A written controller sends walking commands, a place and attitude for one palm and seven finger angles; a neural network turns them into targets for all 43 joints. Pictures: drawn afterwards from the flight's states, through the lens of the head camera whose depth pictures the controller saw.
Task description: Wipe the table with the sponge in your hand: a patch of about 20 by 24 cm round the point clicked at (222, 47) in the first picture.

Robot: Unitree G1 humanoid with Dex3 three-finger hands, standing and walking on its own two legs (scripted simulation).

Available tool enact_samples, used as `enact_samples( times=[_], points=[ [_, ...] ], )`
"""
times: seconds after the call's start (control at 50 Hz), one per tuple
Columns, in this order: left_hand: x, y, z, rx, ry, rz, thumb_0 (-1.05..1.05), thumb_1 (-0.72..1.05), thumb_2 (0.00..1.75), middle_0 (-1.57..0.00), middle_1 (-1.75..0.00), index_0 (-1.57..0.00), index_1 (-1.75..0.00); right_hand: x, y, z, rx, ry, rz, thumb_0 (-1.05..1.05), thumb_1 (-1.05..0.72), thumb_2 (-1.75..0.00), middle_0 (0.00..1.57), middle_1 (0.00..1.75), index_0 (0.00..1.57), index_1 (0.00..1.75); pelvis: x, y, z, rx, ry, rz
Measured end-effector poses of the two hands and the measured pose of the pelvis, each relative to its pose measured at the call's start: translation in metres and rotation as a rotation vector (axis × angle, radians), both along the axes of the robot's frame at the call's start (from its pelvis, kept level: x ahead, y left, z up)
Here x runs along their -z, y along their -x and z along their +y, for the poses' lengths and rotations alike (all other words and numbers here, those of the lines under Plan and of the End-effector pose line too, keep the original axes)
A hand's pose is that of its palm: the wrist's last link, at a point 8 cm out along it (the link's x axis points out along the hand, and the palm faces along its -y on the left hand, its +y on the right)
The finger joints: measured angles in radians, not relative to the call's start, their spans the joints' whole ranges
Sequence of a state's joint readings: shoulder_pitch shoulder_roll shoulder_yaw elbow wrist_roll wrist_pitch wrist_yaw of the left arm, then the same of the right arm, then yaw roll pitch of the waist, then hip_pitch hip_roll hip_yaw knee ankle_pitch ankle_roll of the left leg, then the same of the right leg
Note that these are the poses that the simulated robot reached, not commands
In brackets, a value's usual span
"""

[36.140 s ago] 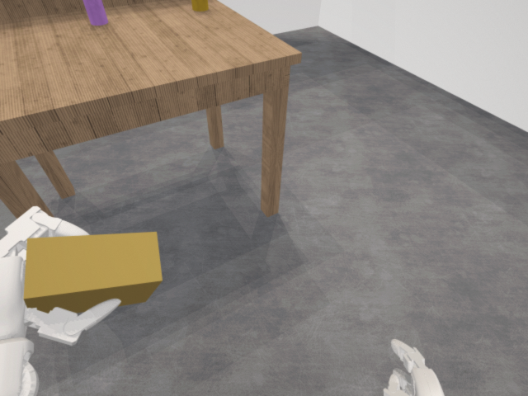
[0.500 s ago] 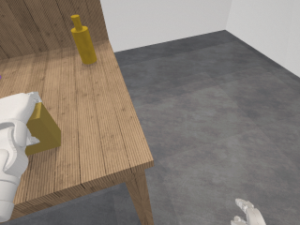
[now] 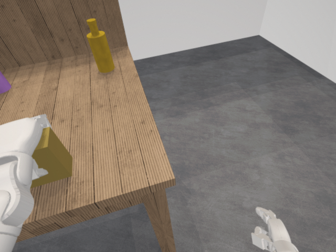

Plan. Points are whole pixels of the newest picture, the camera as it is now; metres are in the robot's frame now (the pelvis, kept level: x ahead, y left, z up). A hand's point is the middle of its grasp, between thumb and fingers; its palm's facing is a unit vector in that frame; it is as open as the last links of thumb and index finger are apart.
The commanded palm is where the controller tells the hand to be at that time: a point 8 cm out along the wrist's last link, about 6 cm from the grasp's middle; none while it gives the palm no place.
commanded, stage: wipe back along the first lane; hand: left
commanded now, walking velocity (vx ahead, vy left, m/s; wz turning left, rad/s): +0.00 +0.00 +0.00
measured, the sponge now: (43, 163) +0.26 +0.34 +0.09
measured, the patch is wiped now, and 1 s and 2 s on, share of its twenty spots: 1.00 1.00 1.00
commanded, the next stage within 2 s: lift the sponge slowly off the table in 0.10 s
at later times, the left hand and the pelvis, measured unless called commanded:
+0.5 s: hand (34, 162) +0.23 +0.31 +0.14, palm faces +0.09 -0.03 -1.00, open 10.3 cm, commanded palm +0.20 +0.31 +0.19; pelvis -0.01 +0.00 +0.00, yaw +0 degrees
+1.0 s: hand (33, 161) +0.23 +0.31 +0.15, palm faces +0.07 -0.03 -1.00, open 10.2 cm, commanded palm +0.20 +0.31 +0.22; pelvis -0.01 -0.02 +0.00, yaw +1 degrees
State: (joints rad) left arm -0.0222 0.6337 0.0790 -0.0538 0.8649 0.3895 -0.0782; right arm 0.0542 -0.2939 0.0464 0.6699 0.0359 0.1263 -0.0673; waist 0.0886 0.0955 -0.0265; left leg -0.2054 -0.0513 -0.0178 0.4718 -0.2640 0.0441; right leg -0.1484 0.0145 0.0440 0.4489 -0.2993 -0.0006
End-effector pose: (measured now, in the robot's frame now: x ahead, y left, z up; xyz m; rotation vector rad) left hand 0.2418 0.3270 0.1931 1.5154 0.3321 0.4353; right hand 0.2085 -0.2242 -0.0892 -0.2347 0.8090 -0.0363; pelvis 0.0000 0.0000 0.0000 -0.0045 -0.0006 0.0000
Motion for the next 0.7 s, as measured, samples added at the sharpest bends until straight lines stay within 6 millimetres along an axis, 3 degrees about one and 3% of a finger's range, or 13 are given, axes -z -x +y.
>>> enact_samples(
  times=[0.3, 0.7],
  points=[
    [-0.001, 0.026, -0.019, 0.032, 0.014, -0.021, 0.00, -0.51, 1.07, -0.66, -1.38, -0.68, -1.40, -0.002, -0.005, 0.011, -0.027, -0.024, -0.032, 0.01, -0.90, -0.90, 0.20, 0.30, 0.20, 0.30, 0.000, 0.003, 0.004, 0.008, -0.003, -0.018],
    [-0.003, 0.029, -0.023, 0.020, 0.029, 0.006, -0.01, -0.53, 1.07, -0.69, -1.35, -0.72, -1.37, -0.014, -0.018, 0.013, -0.064, 0.006, -0.066, 0.01, -0.90, -0.90, 0.21, 0.30, 0.20, 0.30, -0.002, 0.010, -0.007, -0.006, -0.003, -0.039]
  ],
)
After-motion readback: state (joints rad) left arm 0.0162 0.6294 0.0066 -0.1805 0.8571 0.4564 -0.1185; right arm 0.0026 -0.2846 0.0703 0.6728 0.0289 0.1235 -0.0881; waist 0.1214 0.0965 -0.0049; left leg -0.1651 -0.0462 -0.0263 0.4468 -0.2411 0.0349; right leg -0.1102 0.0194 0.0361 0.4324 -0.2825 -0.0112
